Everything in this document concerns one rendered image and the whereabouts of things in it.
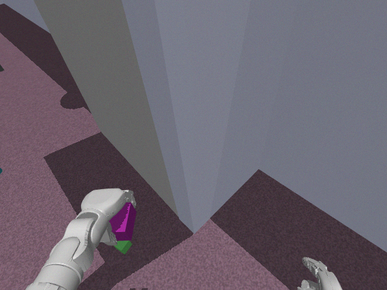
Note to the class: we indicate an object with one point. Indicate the left robot arm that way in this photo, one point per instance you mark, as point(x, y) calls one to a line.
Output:
point(74, 254)

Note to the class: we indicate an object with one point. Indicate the left robot hand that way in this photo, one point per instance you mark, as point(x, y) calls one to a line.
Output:
point(109, 201)

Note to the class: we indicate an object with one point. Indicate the right robot hand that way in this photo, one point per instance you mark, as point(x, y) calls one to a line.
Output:
point(325, 280)

